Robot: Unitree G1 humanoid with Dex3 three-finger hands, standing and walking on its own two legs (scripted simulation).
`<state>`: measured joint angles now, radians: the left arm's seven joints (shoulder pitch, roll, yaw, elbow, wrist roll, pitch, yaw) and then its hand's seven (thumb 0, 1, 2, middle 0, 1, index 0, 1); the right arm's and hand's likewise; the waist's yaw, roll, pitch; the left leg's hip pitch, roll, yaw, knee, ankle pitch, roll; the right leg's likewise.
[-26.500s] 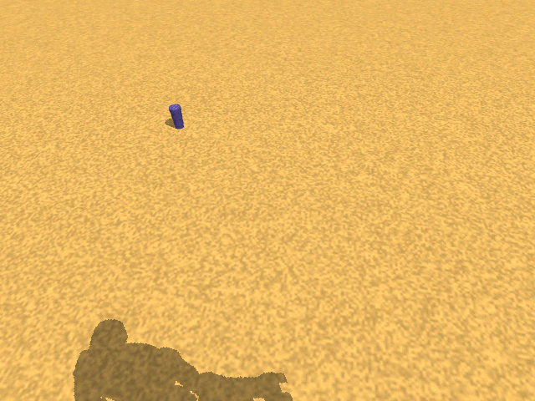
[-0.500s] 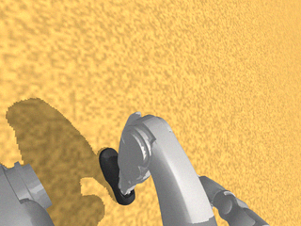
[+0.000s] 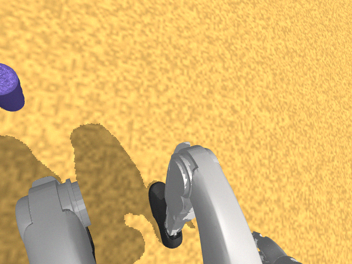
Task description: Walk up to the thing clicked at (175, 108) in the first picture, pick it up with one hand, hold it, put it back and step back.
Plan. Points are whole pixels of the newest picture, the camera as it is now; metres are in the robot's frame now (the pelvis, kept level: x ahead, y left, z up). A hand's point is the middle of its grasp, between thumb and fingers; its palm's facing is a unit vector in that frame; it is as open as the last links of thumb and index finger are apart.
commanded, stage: home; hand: left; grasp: from the side
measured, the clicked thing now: (5, 91) +0.53 +0.27 -0.27
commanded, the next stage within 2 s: none
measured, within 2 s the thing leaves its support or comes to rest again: neither
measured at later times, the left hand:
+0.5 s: hand out of the picture +0.31 +0.35 +0.09, palm faces +0.31 -0.81 -0.51, open 16.8 cm
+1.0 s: hand out of the picture +0.24 +0.24 +0.27, palm faces +0.31 -0.89 -0.35, open 16.9 cm
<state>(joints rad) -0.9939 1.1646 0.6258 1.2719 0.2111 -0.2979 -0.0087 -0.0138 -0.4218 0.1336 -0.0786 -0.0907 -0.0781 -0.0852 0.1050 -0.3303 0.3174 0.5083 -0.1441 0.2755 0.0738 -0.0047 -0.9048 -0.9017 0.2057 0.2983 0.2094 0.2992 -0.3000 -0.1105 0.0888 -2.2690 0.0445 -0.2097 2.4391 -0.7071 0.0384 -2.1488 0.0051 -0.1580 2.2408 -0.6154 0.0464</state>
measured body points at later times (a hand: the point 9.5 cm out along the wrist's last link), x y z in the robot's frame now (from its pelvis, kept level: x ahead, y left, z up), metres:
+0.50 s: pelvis +0.03 -0.01 +0.18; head +0.21 +0.06 +0.59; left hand +0.29 +0.39 +0.12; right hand +0.26 -0.22 +0.06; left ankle +0.07 +0.11 -0.30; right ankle +0.13 -0.13 -0.30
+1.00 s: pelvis +0.08 +0.00 +0.35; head +0.13 +0.02 +0.80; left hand +0.22 +0.29 +0.29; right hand +0.26 -0.22 +0.26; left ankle +0.07 +0.11 -0.30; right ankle +0.13 -0.13 -0.30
